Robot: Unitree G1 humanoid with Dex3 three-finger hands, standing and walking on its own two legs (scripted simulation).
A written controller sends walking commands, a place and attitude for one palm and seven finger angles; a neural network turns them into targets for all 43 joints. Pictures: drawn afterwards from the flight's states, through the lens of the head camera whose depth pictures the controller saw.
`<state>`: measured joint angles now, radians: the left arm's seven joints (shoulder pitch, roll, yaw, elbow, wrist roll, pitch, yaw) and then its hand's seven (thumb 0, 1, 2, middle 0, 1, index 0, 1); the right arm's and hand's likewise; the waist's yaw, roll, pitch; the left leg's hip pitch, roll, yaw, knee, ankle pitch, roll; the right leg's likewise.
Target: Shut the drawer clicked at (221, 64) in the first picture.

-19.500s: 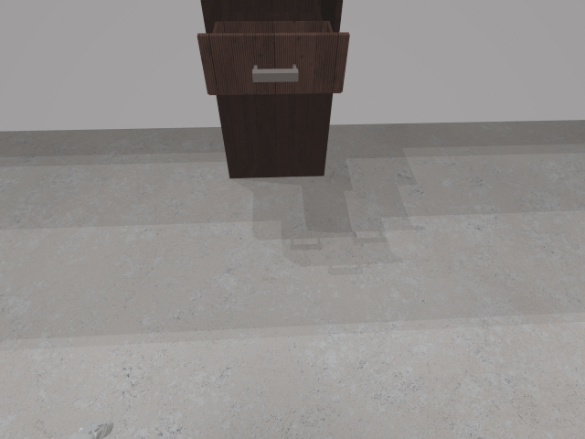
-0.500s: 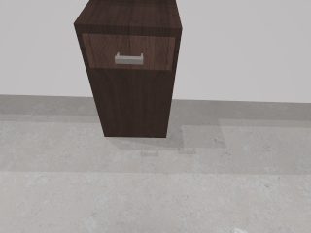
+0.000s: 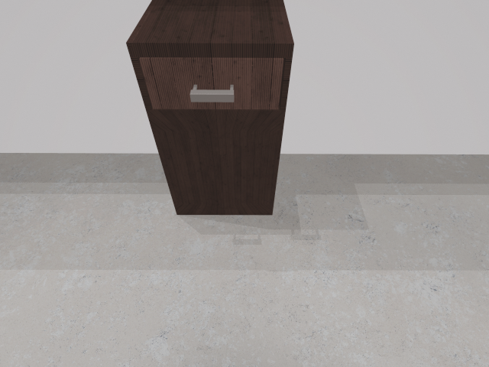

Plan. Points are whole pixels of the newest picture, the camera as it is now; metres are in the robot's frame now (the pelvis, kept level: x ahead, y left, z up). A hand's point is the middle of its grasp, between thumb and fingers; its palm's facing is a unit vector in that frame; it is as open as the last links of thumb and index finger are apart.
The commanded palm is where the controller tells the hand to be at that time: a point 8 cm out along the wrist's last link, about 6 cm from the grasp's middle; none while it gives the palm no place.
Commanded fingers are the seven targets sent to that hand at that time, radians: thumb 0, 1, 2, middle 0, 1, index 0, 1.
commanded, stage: let the arm hang, fingers relaxed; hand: left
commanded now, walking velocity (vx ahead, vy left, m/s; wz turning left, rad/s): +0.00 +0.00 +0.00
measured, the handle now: (213, 91) +0.89 +0.16 -0.04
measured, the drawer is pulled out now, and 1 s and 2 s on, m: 0.00 0.00 0.00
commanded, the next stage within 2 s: look to check the result in 0.34 s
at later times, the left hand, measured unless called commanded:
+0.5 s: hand out of the picture -0.02 +0.14 -0.18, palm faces +0.06 -0.99 -0.16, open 7.4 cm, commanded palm none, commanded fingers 0.00 0.90 0.90 -0.20 -0.30 -0.20 -0.30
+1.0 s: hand out of the picture +0.00 +0.14 -0.18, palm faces +0.05 -0.98 -0.18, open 7.4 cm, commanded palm none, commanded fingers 0.00 0.90 0.90 -0.20 -0.30 -0.20 -0.30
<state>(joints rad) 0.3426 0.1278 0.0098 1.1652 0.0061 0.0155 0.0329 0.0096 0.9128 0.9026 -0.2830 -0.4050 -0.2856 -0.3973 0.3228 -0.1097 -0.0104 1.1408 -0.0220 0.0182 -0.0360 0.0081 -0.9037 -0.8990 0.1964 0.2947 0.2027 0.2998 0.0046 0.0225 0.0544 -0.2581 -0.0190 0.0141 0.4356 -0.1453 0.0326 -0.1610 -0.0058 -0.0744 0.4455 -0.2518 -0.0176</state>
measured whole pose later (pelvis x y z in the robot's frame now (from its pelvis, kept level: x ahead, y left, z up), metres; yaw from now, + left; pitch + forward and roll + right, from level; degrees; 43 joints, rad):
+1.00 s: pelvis +0.02 -0.02 +0.00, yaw -1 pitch -2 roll +0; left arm 0.29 0.12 0.02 1.15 0.00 0.00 0.04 0.01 0.91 0.90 -0.20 -0.30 -0.20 -0.30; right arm 0.28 -0.12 -0.02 1.15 -0.02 0.00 -0.04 0.01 -0.90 -0.90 0.20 0.29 0.20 0.30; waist 0.00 0.02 0.06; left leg -0.23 0.01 0.01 0.44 -0.17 0.00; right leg -0.13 0.02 -0.07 0.43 -0.27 -0.04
